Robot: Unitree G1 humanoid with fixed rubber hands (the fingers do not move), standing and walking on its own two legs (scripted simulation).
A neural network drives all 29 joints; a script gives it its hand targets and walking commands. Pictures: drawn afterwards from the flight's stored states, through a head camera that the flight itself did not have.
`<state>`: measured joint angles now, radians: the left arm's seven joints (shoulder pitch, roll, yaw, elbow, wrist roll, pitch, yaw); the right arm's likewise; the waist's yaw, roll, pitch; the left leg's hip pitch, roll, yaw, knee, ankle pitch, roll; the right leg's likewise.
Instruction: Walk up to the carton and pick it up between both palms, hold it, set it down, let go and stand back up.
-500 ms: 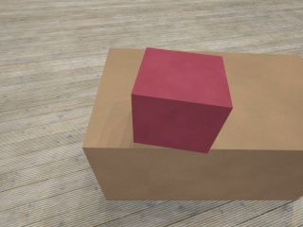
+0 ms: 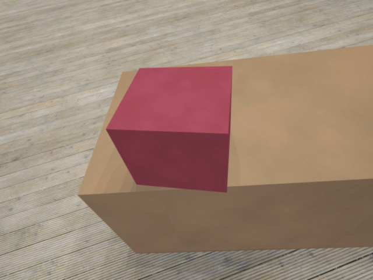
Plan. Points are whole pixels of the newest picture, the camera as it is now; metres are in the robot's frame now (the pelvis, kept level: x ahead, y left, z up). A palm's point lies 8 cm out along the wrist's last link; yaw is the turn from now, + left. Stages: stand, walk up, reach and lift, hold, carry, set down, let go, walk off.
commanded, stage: walk up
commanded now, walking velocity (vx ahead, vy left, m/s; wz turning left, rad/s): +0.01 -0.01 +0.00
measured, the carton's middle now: (181, 128) +0.53 +0.04 +0.00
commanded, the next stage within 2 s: none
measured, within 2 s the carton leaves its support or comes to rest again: neither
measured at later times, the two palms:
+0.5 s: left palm out of the picture -0.03 +0.18 -0.15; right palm out of the picture -0.03 -0.24 -0.15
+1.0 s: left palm out of the picture +0.04 +0.33 -0.15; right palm out of the picture -0.08 -0.12 -0.12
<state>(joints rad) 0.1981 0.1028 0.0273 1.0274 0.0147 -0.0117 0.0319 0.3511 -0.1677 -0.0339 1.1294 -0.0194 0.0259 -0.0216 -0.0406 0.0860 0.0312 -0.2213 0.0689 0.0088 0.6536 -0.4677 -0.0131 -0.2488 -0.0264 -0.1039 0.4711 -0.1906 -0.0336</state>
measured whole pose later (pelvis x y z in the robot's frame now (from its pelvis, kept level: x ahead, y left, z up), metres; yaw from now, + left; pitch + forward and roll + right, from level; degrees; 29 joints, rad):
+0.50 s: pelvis -0.01 -0.02 +0.00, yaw +0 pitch -2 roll +1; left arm 0.31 0.12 0.02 1.12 0.02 0.00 0.03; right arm 0.31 -0.12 -0.03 1.19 -0.01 0.02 -0.04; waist 0.04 -0.01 0.02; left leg -0.12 -0.01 0.07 0.48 -0.38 0.01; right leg -0.24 0.01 -0.12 0.42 -0.17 -0.07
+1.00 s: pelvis +0.00 +0.10 +0.01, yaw -6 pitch +1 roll -1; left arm 0.27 0.16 0.10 1.09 0.04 0.04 0.01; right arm 0.42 -0.14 -0.05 1.10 -0.03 -0.02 -0.03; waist -0.02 -0.03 -0.05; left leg -0.13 0.02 0.15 0.36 -0.25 0.04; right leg -0.53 -0.06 -0.03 0.97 -0.32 0.01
